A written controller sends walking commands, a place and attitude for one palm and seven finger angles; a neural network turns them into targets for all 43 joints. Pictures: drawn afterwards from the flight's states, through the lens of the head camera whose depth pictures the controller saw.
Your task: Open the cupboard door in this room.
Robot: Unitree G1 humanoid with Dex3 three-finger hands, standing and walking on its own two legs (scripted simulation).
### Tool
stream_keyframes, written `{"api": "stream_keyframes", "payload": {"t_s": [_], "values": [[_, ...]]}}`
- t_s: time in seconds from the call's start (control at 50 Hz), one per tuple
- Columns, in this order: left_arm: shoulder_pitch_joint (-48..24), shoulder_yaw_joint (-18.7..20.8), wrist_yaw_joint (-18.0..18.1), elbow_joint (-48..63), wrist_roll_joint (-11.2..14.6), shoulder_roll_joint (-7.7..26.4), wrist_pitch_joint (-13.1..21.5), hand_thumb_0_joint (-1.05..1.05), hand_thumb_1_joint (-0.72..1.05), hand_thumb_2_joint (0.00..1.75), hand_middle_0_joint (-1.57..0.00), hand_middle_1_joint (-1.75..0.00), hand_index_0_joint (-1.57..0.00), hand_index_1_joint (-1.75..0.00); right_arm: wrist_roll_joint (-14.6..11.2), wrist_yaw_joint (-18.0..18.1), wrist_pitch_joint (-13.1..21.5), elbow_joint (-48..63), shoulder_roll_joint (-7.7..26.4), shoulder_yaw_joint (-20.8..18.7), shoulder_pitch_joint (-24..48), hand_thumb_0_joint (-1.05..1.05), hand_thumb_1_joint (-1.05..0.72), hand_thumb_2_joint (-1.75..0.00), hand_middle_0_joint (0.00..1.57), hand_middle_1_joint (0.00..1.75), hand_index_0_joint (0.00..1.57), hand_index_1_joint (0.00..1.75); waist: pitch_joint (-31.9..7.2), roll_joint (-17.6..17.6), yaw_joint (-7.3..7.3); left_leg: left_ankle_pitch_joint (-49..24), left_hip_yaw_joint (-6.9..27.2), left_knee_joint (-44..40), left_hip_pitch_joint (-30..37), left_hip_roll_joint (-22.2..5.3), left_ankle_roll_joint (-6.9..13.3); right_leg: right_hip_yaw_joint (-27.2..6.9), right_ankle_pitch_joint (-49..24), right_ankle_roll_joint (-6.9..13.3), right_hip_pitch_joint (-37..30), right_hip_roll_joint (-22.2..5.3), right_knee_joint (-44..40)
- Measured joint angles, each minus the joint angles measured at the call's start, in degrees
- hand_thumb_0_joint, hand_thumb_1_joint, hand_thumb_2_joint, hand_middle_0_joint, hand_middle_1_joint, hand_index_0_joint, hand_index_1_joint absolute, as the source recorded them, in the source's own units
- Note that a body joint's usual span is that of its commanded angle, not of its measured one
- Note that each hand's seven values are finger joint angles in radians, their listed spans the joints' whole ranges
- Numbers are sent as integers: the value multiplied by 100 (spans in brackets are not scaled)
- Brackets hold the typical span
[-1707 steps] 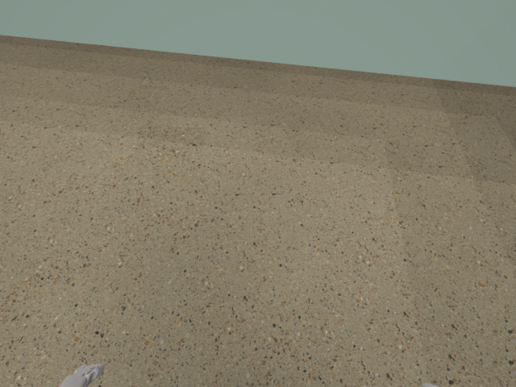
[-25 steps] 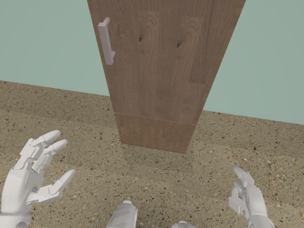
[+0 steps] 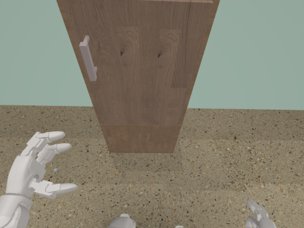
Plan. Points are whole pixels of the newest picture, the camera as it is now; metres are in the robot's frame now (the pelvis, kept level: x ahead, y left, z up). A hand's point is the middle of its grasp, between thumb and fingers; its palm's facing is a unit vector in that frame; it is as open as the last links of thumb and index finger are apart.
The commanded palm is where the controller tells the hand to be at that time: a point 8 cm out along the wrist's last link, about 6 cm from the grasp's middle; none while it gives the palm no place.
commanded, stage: raise the hand with hooked fingers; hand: left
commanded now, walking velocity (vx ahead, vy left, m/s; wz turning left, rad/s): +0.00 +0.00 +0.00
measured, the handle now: (90, 59) +0.59 +0.23 +0.09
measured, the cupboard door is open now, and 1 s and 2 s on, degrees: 0 0 0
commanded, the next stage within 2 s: move the hooked fingers beside the handle in 1.00 s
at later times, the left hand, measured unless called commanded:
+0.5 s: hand (12, 138) +0.28 +0.32 +0.11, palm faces +0.10 -0.99 -0.05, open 14.0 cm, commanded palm +0.25 +0.36 +0.11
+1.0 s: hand (34, 139) +0.28 +0.28 +0.11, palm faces +0.08 -1.00 -0.03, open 14.0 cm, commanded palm +0.25 +0.32 +0.11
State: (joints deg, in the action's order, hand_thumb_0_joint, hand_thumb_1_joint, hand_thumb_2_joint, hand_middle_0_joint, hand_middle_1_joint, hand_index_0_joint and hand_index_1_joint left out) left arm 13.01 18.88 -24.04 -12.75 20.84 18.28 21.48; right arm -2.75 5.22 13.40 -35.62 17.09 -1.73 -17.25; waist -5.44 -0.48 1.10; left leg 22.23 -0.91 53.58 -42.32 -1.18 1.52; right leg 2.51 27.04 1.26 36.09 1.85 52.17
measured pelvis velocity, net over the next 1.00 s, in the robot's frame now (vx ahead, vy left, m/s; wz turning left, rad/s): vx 0.00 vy -0.01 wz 0.02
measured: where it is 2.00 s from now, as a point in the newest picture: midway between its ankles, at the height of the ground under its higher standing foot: outside the picture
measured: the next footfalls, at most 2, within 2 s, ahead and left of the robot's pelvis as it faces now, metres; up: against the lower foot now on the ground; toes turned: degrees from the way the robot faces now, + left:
none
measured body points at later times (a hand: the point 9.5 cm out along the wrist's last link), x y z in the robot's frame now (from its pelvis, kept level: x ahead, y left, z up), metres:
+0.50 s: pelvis +0.00 +0.04 +0.02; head +0.03 +0.06 +0.47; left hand +0.27 +0.38 +0.11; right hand +0.18 -0.19 -0.05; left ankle +0.04 +0.10 -0.69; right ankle -0.01 -0.11 -0.69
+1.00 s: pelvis +0.00 -0.01 +0.02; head +0.03 +0.00 +0.47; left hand +0.27 +0.33 +0.11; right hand +0.16 -0.25 -0.06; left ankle +0.04 +0.10 -0.69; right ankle -0.01 -0.11 -0.69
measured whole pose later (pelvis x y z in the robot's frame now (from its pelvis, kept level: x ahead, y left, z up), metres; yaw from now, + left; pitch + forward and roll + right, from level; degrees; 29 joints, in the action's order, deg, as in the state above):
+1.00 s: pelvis +0.00 -0.01 +0.02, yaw +1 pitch +6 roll -2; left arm -2.6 24.0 -26.1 -23.1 20.2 24.1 12.1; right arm -2.9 5.2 9.7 -33.0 15.8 2.5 -16.4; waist -3.8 -1.8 0.1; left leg 18.5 0.5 45.0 -32.8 -0.9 1.0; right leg 3.6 23.1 1.7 25.8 2.0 42.6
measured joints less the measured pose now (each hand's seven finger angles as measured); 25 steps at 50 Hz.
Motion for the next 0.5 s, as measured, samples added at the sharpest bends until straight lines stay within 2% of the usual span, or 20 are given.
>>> {"api": "stream_keyframes", "payload": {"t_s": [0.08, 0.14, 0.26, 0.3, 0.44, 0.5], "values": [[-85, 59, 346, 305, -32, 55, 18, 0, -28, 39, -28, -106, -28, -106, 39, -50, 59, 182, -165, 125, 132, 2, -91, -90, 20, 29, 20, 30, -8, 52, -4, -11, -13, -114, 215, 48, 74, -13, -64, -75, -266, -42, -210], [-313, 123, 464, 307, -49, 123, -99, 0, -35, 36, -29, -110, -29, -111, 49, -111, 13, 295, -255, 255, 242, 2, -91, -90, 20, 29, 20, 30, -29, 30, -52, -25, 7, -170, 316, 95, 129, 11, -104, -134, -417, -84, -338], [-811, 78, 245, -123, -182, 321, -820, -1, -45, 32, -29, -116, -29, -117, 19, -110, -157, 456, -345, 483, 407, 1, -90, -90, 20, 30, 20, 30, 11, -57, -180, -108, 18, -342, 498, 177, 222, 29, -221, -206, -658, -154, -600], [-918, 88, 185, -194, -209, 358, -967, -1, -47, 31, -29, -118, -29, -118, 27, -89, -183, 483, -361, 532, 425, 1, -90, -90, 20, 30, 20, 30, 59, -62, -210, -143, 12, -415, 570, 192, 240, 24, -263, -196, -736, -166, -684], [-1367, 334, 122, -343, -206, 497, -891, -1, -50, 30, -30, -119, -30, -120, 61, -46, -221, 387, -343, 590, 339, 1, -90, -90, 21, 30, 21, 30, 176, -15, -254, -250, 13, -631, 775, 221, 253, 24, -375, -163, -945, -185, -911], [-1636, 429, 4, -604, -204, 635, -981, -1, -50, 30, -30, -120, -30, -120, 37, -20, -269, 316, -290, 582, 269, 1, -90, -90, 21, 30, 21, 30, 194, -16, -232, -293, 28, -709, 833, 226, 247, 36, -413, -167, -1007, -186, -988]]}}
